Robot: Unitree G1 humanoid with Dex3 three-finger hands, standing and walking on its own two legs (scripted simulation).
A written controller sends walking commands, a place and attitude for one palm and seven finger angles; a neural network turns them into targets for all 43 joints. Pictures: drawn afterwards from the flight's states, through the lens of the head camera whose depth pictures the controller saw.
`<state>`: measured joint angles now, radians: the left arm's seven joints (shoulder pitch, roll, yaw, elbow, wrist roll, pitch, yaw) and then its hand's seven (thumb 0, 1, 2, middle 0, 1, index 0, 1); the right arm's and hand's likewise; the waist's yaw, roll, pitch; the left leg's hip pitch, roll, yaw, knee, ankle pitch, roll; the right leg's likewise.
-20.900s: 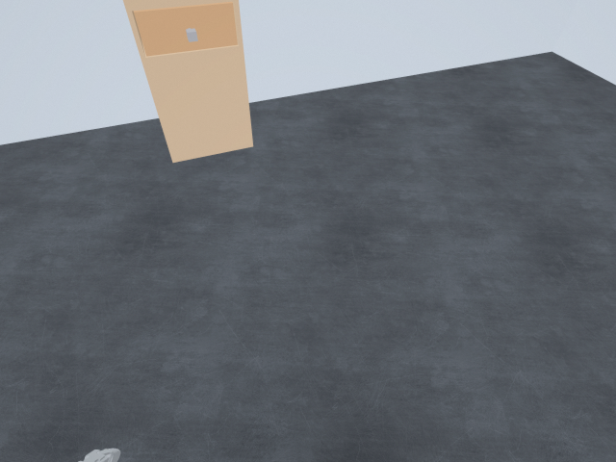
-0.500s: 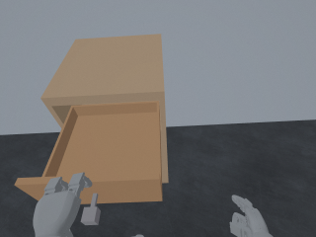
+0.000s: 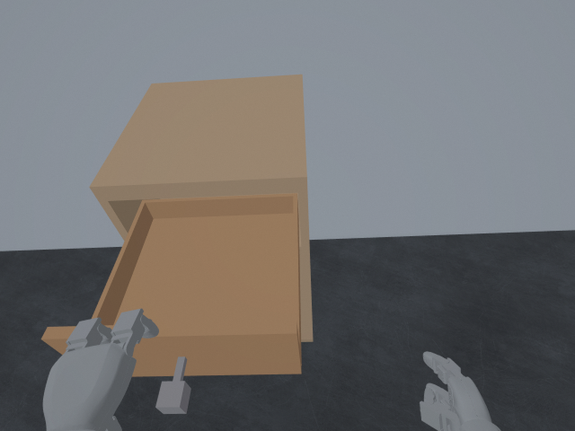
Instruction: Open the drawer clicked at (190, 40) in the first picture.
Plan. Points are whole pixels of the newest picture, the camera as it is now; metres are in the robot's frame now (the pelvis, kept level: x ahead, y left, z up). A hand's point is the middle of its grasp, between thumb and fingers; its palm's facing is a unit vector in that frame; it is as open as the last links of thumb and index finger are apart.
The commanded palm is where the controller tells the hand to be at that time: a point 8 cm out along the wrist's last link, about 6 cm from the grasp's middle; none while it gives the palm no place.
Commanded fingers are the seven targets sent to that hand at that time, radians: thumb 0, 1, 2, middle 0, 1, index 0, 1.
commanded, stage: lift the hand off the handle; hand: left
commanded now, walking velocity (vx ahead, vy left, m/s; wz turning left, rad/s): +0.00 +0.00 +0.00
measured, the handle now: (177, 384) +0.21 +0.22 -0.09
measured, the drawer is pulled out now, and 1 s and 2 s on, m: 0.30 0.30 0.30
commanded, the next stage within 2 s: draw the hand back to the body in 0.28 s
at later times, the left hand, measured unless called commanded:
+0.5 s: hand (126, 383) +0.16 +0.22 +0.06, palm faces +0.03 -0.16 -0.99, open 13.8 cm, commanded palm +0.14 +0.22 +0.12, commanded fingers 0.00 -0.50 0.30 -0.30 -1.20 -0.30 -1.20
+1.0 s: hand (79, 364) +0.16 +0.25 +0.10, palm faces +0.06 -0.10 -0.99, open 13.8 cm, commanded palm +0.14 +0.25 +0.17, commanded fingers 0.00 -0.43 0.33 -0.29 -1.15 -0.29 -1.15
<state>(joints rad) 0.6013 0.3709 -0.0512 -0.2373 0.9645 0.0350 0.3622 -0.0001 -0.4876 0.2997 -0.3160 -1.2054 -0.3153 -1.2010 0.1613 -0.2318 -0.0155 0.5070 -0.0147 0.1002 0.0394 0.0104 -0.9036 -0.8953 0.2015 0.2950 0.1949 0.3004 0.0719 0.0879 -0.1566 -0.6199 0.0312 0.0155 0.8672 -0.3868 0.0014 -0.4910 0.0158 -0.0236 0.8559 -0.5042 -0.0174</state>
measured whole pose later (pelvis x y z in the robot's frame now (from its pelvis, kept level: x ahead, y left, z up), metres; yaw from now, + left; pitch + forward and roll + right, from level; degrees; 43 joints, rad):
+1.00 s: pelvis +0.01 +0.00 +0.02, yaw +0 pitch +4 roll -1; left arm 0.62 0.47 0.06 -0.40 0.88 0.01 0.22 0.00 -0.49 0.30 -0.32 -1.21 -0.32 -1.20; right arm 0.15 -0.25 -0.01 0.51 0.01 0.08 0.02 0.01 -0.90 -0.90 0.20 0.29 0.19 0.30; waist 0.10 0.10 -0.10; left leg -0.46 0.02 0.01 0.71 -0.33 0.00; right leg -0.32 0.01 -0.03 0.68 -0.43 -0.01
